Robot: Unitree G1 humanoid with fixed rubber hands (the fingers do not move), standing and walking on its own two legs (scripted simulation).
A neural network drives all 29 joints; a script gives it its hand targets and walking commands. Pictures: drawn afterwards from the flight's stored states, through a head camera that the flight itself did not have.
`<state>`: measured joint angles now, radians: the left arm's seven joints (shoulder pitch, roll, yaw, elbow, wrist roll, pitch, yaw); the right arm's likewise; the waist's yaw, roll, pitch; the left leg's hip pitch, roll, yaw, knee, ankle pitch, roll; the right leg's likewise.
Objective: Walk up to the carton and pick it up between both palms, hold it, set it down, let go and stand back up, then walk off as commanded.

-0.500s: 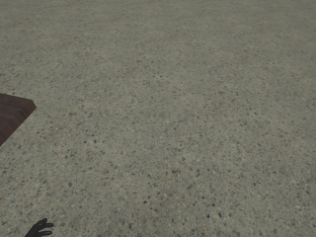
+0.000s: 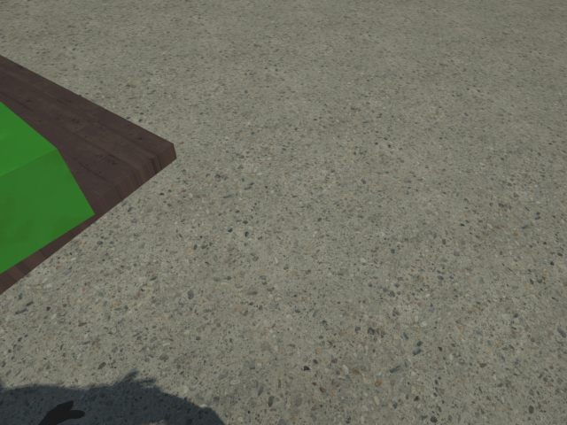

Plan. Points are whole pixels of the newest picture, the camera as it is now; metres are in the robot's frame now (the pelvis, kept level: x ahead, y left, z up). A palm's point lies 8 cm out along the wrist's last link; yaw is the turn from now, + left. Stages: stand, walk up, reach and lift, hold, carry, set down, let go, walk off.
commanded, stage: walk up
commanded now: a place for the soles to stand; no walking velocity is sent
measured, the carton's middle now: out of the picture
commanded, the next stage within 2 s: none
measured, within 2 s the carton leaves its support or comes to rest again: neither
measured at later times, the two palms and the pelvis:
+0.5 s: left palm out of the picture +0.08 +0.29 -0.05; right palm (499, 420) +0.17 -0.32 -0.10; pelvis +0.03 -0.04 +0.02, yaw +12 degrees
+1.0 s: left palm out of the picture -0.04 +0.31 -0.10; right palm (442, 365) +0.24 -0.25 -0.08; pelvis +0.02 -0.02 +0.00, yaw +29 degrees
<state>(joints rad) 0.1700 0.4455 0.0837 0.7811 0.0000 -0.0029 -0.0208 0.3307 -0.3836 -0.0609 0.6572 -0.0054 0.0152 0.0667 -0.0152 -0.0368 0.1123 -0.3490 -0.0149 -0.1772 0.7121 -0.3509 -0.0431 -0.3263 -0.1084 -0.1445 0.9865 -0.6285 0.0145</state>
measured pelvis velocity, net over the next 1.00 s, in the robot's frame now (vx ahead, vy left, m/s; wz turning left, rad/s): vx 0.02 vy -0.02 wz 0.50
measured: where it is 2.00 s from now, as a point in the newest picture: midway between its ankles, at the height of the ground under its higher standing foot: outside the picture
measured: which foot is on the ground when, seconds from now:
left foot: down 0.00-0.20, up 0.22-0.66, down 0.68-1.00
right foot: up 0.00-0.14, down 0.16-0.72, up 0.74-1.00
